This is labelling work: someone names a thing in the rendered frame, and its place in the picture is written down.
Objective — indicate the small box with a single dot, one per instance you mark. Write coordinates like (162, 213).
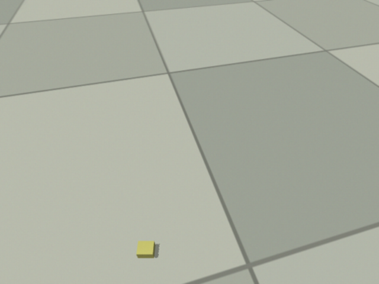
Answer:
(145, 249)

